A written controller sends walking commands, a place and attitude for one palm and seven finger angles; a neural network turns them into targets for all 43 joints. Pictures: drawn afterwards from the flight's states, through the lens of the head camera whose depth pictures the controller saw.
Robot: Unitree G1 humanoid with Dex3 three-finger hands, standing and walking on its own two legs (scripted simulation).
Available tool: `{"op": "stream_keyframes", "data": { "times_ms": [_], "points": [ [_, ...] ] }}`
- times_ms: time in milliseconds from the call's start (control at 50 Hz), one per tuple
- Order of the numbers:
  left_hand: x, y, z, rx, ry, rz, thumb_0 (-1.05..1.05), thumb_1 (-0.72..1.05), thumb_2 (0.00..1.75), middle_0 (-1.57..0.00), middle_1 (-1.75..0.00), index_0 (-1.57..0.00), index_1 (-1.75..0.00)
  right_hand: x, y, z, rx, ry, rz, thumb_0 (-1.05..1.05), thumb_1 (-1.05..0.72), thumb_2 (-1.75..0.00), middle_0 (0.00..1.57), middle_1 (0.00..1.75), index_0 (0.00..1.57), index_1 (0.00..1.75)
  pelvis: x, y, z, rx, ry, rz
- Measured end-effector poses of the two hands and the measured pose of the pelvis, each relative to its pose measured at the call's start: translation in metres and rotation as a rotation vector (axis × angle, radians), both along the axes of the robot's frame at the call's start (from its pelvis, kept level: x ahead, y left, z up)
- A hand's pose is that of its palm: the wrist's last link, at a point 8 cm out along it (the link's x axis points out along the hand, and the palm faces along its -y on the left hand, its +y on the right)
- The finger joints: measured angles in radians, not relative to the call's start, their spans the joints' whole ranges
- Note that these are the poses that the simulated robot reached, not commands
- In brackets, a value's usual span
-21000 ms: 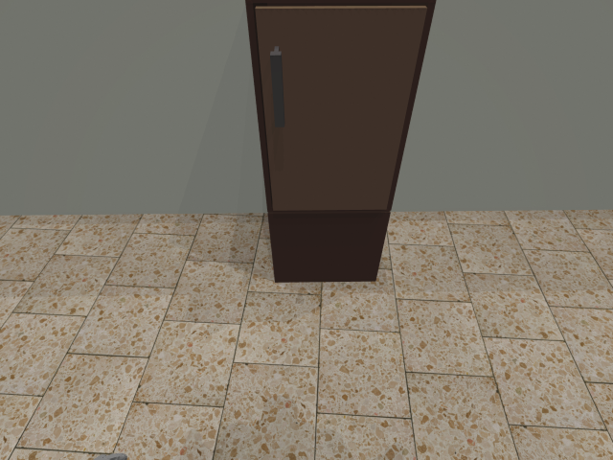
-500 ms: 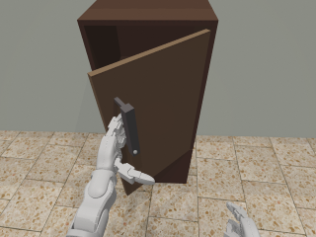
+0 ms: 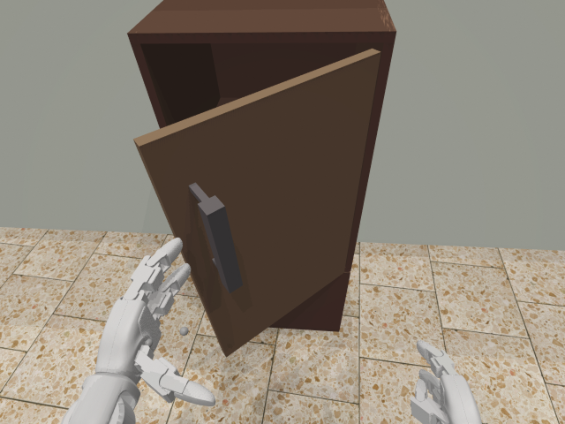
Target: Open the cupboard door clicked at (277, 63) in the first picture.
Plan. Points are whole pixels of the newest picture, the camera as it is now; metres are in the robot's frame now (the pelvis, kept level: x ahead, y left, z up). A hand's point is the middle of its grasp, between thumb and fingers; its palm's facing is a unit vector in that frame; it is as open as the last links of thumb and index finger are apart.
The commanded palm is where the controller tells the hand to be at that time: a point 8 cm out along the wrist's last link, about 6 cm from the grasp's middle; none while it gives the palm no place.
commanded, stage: slide the hand sideways off the handle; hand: left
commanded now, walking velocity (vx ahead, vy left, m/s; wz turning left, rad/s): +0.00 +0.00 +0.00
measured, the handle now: (215, 240) +0.34 +0.13 +0.10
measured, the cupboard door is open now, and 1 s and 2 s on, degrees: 42 42 42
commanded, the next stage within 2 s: draw the hand back to the body in 0.26 s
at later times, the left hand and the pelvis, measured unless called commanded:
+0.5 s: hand (143, 348) +0.18 +0.18 +0.10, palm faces +0.00 -1.00 -0.05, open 16.3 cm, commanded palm +0.15 +0.23 +0.11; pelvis -0.02 +0.02 -0.01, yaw +1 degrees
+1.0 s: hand (80, 333) +0.18 +0.23 +0.14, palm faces +0.24 -0.93 -0.27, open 15.4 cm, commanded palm +0.14 +0.28 +0.15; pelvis -0.02 +0.02 +0.01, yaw +0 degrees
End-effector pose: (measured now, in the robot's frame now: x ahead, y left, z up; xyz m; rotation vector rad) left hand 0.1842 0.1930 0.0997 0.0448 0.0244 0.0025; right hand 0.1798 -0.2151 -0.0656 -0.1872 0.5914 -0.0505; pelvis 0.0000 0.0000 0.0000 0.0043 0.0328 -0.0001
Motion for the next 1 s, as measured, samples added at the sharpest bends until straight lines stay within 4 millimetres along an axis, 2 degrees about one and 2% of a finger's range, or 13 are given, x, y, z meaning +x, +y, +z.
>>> {"op": "stream_keyframes", "data": {
  "times_ms": [180, 440, 660, 880, 1000],
  "points": [
    [-0.019, 0.024, 0.002, 0.013, -0.029, 0.03, -0.01, -0.5, 0.3, -0.15, -0.3, -0.15, -0.3, -0.008, -0.002, -0.005, -0.013, -0.002, -0.001, 0.01, -0.9, -0.89, 0.2, 0.3, 0.2, 0.3, -0.002, 0.001, -0.004, -0.007, 0.01, 0.008],
    [-0.027, 0.035, -0.001, -0.011, -0.043, -0.008, -0.01, -0.5, 0.3, -0.15, -0.3, -0.15, -0.3, -0.021, 0.009, -0.004, -0.022, -0.045, -0.011, 0.01, -0.9, -0.89, 0.2, 0.3, 0.2, 0.3, -0.016, 0.013, -0.009, -0.017, 0.008, 0.01],
    [-0.027, 0.048, 0.022, 0.025, -0.08, 0.003, -0.01, -0.5, 0.3, -0.15, -0.3, -0.15, -0.3, -0.026, 0.028, 0.003, 0.005, -0.078, -0.002, 0.01, -0.9, -0.89, 0.2, 0.3, 0.2, 0.3, -0.02, 0.022, -0.005, -0.021, -0.015, 0.005],
    [-0.039, 0.07, 0.035, 0.04, -0.066, 0.046, -0.01, -0.47, 0.32, -0.15, -0.3, -0.15, -0.3, -0.015, 0.032, 0.012, -0.005, -0.109, 0.024, 0.01, -0.9, -0.89, 0.2, 0.3, 0.2, 0.3, -0.018, 0.024, -0.001, -0.025, -0.042, 0.011],
    [-0.041, 0.084, 0.053, 0.242, -0.088, 0.23, -0.01, -0.34, 0.37, -0.16, -0.3, -0.16, -0.3, -0.012, 0.031, 0.019, -0.039, -0.084, 0.019, 0.01, -0.9, -0.89, 0.2, 0.3, 0.2, 0.3, -0.016, 0.023, 0.008, -0.024, -0.067, 0.001]
  ]
}}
